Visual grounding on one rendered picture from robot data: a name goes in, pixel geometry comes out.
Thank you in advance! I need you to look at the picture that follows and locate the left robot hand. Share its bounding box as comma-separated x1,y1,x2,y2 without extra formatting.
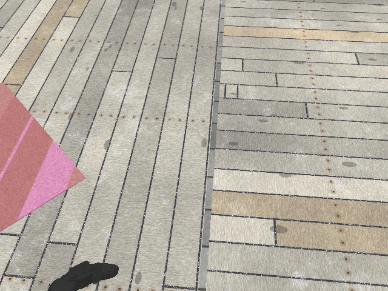
48,261,119,291

